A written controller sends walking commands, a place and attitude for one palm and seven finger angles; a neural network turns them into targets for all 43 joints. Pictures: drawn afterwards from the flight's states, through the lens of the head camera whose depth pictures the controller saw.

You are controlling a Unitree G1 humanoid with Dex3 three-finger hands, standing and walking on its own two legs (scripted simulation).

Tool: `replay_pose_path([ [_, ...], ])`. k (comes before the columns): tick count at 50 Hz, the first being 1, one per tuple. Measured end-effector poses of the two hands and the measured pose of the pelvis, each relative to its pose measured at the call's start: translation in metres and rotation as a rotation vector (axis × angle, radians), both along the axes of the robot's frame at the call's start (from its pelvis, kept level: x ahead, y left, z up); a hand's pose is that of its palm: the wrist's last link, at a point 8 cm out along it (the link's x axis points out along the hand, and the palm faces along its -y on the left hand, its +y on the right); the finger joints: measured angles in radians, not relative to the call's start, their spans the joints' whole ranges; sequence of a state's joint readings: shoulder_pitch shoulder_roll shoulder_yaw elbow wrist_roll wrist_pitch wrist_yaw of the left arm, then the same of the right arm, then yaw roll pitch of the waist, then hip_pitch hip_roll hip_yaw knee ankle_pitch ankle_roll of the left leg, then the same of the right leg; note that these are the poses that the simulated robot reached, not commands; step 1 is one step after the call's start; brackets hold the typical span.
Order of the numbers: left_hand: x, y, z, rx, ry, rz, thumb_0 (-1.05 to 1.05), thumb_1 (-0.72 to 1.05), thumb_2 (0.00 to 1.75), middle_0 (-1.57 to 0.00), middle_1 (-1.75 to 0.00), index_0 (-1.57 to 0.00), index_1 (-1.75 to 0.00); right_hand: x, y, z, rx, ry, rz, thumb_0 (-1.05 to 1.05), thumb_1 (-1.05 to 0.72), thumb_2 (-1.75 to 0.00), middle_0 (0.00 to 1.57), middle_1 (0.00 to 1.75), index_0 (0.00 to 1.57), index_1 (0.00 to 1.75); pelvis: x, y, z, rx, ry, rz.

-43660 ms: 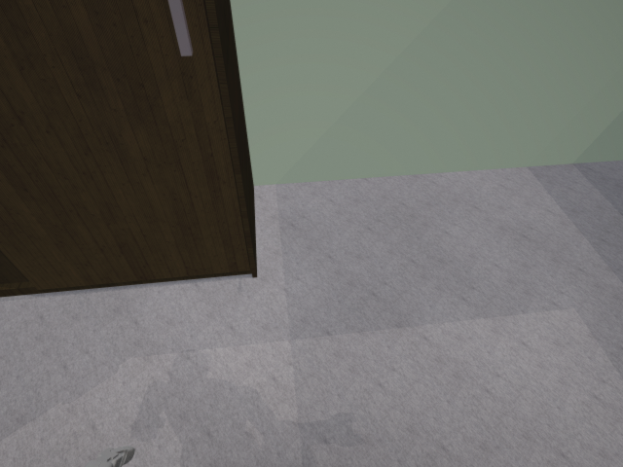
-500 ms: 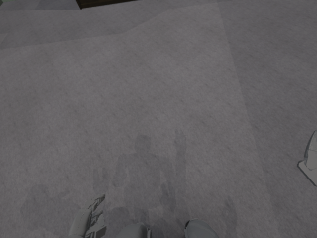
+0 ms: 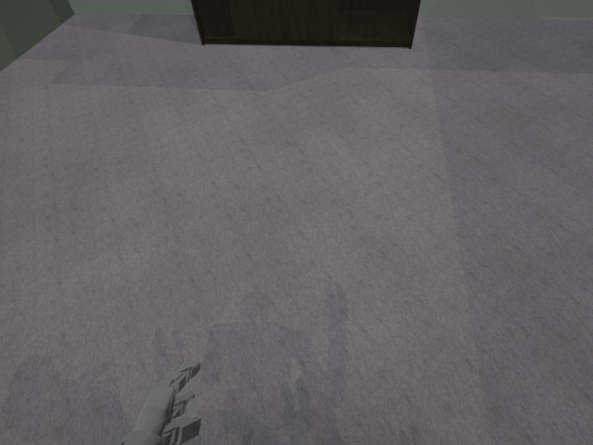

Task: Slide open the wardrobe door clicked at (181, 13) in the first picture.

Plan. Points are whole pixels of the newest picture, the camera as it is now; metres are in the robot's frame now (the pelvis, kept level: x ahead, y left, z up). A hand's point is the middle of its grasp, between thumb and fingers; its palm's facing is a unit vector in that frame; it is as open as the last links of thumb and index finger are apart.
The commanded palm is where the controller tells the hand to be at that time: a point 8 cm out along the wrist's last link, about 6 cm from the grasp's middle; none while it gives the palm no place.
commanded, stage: step back with the hand held close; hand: right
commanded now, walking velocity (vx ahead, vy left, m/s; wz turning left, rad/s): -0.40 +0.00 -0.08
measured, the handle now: out of the picture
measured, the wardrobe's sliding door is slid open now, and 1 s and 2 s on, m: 0.50 0.50 0.50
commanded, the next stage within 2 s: stop stepping back and stand still in 0.06 s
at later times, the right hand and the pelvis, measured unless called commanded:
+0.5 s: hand out of the picture -0.02 -0.23 +0.18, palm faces +0.57 +0.75 -0.35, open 7.4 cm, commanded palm -0.05 -0.25 +0.17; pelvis -0.17 +0.04 +0.00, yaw -4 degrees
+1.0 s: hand out of the picture -0.03 -0.25 +0.17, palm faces +0.45 +0.78 -0.43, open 7.4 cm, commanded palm -0.09 -0.28 +0.17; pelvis -0.20 +0.01 +0.00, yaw -5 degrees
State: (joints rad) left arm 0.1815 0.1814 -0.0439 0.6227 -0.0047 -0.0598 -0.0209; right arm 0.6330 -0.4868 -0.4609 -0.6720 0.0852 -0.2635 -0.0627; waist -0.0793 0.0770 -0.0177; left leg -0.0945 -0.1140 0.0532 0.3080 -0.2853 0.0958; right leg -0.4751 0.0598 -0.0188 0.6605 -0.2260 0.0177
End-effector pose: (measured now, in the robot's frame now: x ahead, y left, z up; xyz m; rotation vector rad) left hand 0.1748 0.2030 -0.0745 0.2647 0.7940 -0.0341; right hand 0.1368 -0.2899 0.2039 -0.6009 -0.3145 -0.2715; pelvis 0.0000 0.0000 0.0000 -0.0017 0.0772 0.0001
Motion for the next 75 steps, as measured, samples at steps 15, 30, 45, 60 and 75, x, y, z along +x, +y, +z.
replay_pose_path([
  [15,-0.108,0.022,0.023,-0.01,-0.17,0.085,0.01,0.91,0.9,-0.2,-0.3,-0.21,-0.3,-0.097,0.036,-0.024,0.099,0.068,0.049,0.01,-0.89,-0.89,0.21,0.3,0.21,0.3,-0.114,0.017,-0.001,0.027,-0.107,-0.014],
  [30,-0.204,0.061,-0.003,0.038,-0.034,0.06,0.01,0.9,0.9,-0.2,-0.3,-0.21,-0.3,-0.202,0.034,-0.039,0.27,-0.011,-0.245,0.01,-0.89,-0.89,0.2,0.3,0.2,0.3,-0.185,0.036,0.008,-0.04,-0.089,-0.119],
  [45,-0.223,0.011,0.006,0.005,-0.084,0.068,0.01,0.91,0.9,-0.2,-0.3,-0.2,-0.3,-0.215,-0.004,-0.008,0.069,-0.13,-0.159,0.01,-0.89,-0.89,0.21,0.3,0.21,0.3,-0.207,0.01,0.0,0.022,-0.086,-0.106],
  [60,-0.197,0.017,-0.048,-0.056,0.068,-0.012,0.01,0.9,0.9,-0.2,-0.3,-0.21,-0.3,-0.183,0.008,-0.17,0.254,0.578,-0.216,0.0,-0.9,-0.89,0.2,0.3,0.2,0.3,-0.194,0.014,-0.018,-0.015,-0.079,-0.124],
  [75,-0.36,0.037,-0.038,0.163,0.506,0.153,0.0,0.91,0.9,-0.2,-0.3,-0.2,-0.3,-0.341,0.049,-0.366,0.715,1.443,-0.35,-0.02,-0.98,-0.89,0.2,0.3,0.21,0.3,-0.208,-0.004,-0.005,0.027,-0.123,-0.119],
])
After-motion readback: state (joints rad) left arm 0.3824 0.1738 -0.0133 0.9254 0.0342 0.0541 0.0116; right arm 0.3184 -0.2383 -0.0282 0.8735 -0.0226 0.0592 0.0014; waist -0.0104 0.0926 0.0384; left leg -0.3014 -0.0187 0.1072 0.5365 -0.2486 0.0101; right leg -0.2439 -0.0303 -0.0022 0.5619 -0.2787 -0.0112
